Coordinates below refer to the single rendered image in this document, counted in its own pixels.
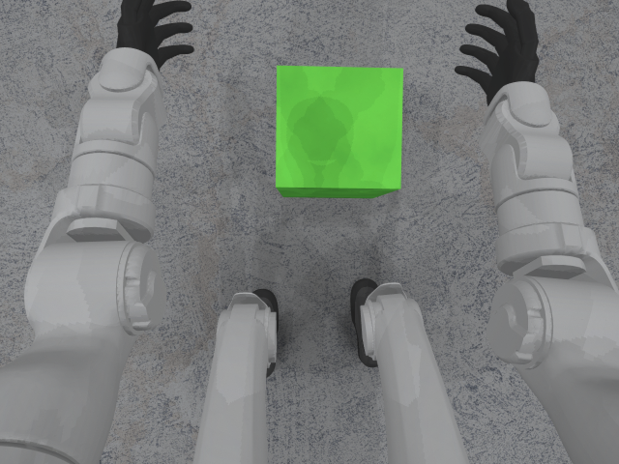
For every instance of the robot left foot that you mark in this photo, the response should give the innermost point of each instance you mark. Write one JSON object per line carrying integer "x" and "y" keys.
{"x": 270, "y": 300}

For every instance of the right robot upper arm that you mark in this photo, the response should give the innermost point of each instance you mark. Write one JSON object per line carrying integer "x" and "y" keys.
{"x": 562, "y": 336}

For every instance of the robot left hand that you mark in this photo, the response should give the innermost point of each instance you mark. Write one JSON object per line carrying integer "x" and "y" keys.
{"x": 136, "y": 28}

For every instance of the robot right forearm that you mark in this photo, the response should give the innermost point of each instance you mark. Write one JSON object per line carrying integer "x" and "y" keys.
{"x": 535, "y": 195}

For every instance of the robot left forearm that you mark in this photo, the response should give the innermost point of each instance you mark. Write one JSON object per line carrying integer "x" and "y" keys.
{"x": 109, "y": 193}

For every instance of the robot foot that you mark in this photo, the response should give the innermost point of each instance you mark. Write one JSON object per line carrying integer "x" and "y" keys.
{"x": 270, "y": 300}
{"x": 359, "y": 293}

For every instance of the carton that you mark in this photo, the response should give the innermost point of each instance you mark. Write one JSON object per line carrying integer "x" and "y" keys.
{"x": 339, "y": 131}

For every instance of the robot right hand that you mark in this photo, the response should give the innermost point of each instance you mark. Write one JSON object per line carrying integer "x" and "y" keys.
{"x": 517, "y": 60}

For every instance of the left robot upper arm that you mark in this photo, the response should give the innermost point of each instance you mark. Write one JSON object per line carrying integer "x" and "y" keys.
{"x": 88, "y": 302}

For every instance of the robot right foot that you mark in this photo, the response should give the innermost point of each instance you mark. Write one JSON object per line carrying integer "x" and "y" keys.
{"x": 359, "y": 293}

